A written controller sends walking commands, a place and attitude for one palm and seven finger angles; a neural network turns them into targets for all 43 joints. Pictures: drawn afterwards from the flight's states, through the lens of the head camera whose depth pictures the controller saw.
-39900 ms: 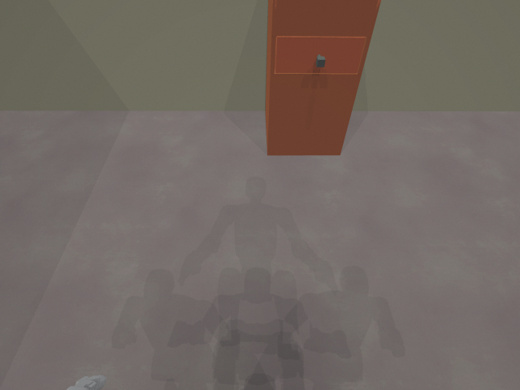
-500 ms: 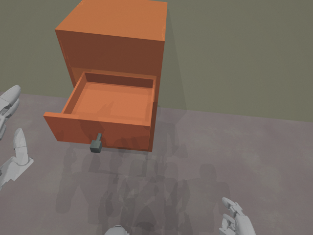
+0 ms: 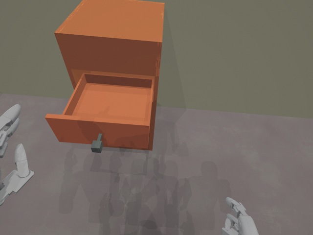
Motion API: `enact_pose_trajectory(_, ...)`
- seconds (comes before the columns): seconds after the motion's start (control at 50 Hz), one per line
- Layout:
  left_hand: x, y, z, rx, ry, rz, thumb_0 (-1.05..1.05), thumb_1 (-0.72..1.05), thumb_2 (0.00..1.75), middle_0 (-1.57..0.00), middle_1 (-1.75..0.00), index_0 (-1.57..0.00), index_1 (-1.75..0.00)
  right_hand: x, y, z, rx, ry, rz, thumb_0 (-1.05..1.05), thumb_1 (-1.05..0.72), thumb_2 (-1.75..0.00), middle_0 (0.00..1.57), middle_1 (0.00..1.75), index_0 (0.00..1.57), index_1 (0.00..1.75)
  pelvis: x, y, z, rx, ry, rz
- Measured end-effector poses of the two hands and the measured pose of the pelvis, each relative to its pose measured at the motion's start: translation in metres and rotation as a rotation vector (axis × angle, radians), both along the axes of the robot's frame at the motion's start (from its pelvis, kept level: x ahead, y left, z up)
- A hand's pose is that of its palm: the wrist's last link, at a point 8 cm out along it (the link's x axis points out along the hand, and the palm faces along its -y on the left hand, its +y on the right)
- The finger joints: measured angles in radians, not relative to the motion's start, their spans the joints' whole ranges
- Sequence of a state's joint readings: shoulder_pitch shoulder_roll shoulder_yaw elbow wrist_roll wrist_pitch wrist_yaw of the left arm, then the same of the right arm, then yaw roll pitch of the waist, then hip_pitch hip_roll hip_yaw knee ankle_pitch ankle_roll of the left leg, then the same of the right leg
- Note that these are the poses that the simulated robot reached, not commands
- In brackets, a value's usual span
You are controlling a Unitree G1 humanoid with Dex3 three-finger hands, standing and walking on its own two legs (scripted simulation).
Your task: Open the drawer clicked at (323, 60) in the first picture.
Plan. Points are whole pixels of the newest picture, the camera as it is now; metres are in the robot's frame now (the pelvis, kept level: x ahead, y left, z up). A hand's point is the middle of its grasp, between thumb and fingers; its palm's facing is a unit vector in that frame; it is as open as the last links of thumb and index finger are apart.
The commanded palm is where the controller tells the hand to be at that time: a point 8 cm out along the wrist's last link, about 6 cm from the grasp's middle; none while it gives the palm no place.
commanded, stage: stop stepping back and stand still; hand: left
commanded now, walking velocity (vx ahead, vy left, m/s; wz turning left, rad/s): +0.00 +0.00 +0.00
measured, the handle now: (98, 142) +0.46 +0.24 -0.17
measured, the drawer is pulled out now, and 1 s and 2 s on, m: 0.30 0.30 0.30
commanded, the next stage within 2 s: let the arm hang, fingers relaxed in 0.68 s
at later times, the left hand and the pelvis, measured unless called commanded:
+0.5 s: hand (41, 159) +0.22 +0.23 +0.15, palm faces +0.28 -0.84 -0.46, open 7.4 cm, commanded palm +0.15 +0.28 +0.18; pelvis +0.02 +0.00 +0.00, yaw +0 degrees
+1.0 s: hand out of the picture +0.14 +0.22 -0.13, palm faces +0.00 -0.96 -0.29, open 7.4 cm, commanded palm none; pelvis +0.02 +0.01 +0.00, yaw +1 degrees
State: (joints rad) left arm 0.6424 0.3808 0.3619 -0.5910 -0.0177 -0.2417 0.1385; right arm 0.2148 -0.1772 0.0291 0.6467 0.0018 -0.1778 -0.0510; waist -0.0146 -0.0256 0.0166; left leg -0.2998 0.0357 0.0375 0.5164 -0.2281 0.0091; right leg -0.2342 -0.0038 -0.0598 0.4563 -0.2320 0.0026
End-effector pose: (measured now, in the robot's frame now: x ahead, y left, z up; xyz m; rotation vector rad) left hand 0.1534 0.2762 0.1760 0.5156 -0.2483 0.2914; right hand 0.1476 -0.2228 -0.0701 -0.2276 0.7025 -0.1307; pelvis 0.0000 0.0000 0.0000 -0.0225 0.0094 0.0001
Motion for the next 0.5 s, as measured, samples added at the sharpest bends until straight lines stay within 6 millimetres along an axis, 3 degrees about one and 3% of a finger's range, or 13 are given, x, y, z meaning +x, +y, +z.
enact_pose_trajectory(0.22, 0.017, -0.004, -0.003, -0.017, 0.033, -0.009, 0.01, 0.89, 0.90, -0.21, -0.30, -0.22, -0.30, 0.023, -0.002, 0.005, -0.001, -0.010, -0.004, 0.01, -0.91, -0.90, 0.20, 0.30, 0.20, 0.30, 0.011, -0.001, 0.002, 0.004, 0.004, 0.000)
enact_pose_trajectory(0.5, 0.032, -0.003, -0.003, -0.006, 0.069, -0.023, 0.01, 0.89, 0.90, -0.21, -0.30, -0.22, -0.30, 0.035, -0.006, 0.004, -0.005, 0.016, -0.030, 0.01, -0.91, -0.90, 0.20, 0.30, 0.20, 0.30, 0.024, 0.001, 0.002, 0.008, 0.013, 0.000)
